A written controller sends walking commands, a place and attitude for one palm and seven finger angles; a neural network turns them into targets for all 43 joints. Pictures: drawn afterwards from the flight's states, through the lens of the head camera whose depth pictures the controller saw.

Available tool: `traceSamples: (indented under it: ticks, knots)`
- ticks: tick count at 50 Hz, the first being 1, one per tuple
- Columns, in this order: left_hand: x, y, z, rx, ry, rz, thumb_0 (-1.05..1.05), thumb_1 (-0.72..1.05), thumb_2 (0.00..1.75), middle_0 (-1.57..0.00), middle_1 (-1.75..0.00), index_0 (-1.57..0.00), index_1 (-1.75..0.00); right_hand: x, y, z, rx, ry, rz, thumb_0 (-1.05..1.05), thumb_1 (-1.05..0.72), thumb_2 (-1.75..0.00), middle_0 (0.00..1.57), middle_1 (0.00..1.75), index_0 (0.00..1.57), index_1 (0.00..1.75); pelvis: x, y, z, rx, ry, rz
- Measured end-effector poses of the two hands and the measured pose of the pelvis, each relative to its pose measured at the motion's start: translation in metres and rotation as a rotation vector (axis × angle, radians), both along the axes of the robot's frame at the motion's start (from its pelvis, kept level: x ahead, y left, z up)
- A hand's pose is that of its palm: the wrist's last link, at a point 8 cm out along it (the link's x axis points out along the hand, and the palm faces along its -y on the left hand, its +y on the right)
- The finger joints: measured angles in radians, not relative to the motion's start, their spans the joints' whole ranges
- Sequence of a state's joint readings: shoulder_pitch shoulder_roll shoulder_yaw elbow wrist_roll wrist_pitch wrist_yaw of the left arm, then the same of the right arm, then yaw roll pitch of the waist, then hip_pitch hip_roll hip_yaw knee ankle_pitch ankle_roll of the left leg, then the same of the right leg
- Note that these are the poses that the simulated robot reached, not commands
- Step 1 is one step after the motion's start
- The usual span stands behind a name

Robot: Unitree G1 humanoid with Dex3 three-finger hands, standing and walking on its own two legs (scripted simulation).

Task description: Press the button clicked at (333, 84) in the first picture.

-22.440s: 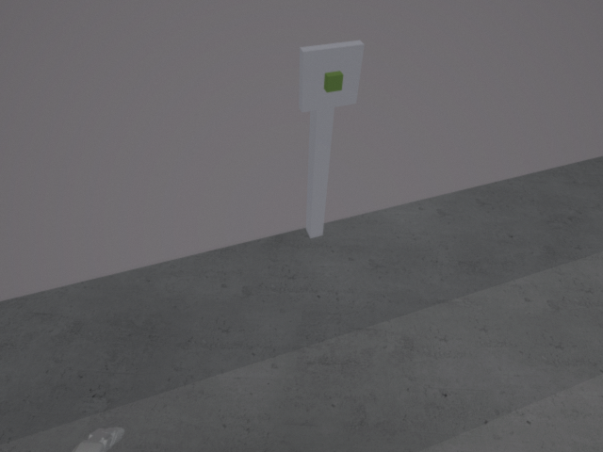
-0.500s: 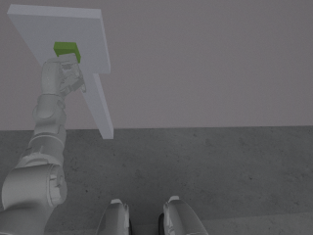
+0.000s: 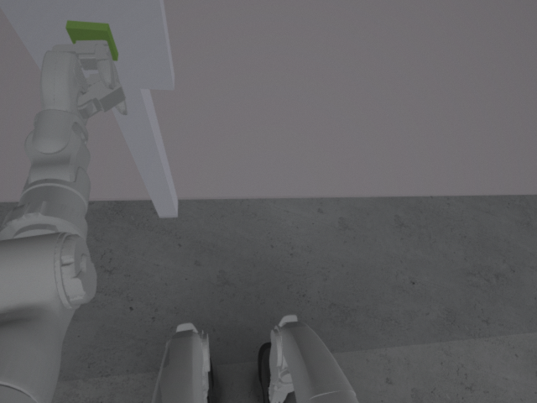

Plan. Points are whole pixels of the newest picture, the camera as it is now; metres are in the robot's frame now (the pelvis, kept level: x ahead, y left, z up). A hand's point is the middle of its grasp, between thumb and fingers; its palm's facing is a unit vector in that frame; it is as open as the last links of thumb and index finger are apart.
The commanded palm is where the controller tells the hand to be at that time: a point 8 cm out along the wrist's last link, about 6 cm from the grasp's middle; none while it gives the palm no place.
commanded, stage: hold the button down briefly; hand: left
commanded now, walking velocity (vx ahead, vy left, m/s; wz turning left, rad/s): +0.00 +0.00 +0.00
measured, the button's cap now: (94, 36) +0.60 +0.19 +0.10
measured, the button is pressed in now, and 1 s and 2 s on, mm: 10 0 0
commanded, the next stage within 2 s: pull the fist back off the button in 0.08 s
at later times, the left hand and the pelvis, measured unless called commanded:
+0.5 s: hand (117, 94) +0.53 +0.16 +0.06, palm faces -0.01 -1.00 -0.02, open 3.0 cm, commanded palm +0.51 +0.19 +0.07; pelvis +0.00 +0.01 +0.00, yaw -1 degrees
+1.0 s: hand (121, 136) +0.46 +0.15 +0.07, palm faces +0.00 -1.00 -0.03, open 3.1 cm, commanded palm +0.43 +0.20 +0.07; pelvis +0.05 +0.00 +0.04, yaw -1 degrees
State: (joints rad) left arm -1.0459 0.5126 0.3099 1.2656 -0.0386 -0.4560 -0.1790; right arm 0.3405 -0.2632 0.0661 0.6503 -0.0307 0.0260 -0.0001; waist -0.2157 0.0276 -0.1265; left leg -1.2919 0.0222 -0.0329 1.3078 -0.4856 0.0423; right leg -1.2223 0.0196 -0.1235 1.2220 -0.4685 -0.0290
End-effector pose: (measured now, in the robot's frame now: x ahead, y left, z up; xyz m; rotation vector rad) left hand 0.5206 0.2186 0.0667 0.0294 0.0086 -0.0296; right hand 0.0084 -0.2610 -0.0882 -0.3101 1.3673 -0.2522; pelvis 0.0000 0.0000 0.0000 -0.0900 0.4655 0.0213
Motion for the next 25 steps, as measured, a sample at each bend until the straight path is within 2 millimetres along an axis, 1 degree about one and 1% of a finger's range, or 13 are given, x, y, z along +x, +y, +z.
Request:
traceSamples:
  ticks: [9, 15, 20, 25]
  knots:
    - [0.000, 0.000, 0.000, 0.009, 0.005, 0.001, -0.04, 0.76, 0.99, -1.30, -1.50, -1.40, -1.50, -0.019, 0.003, 0.001, -0.011, -0.005, -0.006, 0.01, -0.91, -0.89, 0.20, 0.30, 0.21, 0.30, -0.010, 0.003, -0.004, -0.006, 0.003, -0.002]
    - [-0.001, 0.000, 0.000, 0.004, 0.009, 0.010, -0.03, 0.77, 0.98, -1.30, -1.50, -1.40, -1.50, -0.027, 0.007, 0.001, -0.005, 0.004, -0.002, 0.01, -0.91, -0.89, 0.20, 0.30, 0.21, 0.30, -0.013, 0.005, -0.004, -0.005, 0.005, -0.002]
    - [-0.003, -0.001, 0.000, -0.001, 0.011, 0.018, -0.02, 0.78, 0.96, -1.30, -1.50, -1.39, -1.50, -0.027, 0.009, 0.002, 0.011, 0.009, -0.003, 0.01, -0.91, -0.89, 0.20, 0.30, 0.21, 0.30, -0.010, 0.006, -0.002, -0.002, 0.004, -0.005]
    - [-0.012, -0.002, 0.000, -0.005, 0.008, 0.024, 0.00, 0.81, 0.94, -1.30, -1.50, -1.37, -1.50, -0.017, 0.011, 0.004, 0.035, 0.001, -0.011, 0.01, -0.91, -0.89, 0.20, 0.30, 0.21, 0.30, -0.002, 0.007, 0.005, 0.005, -0.008, -0.013]
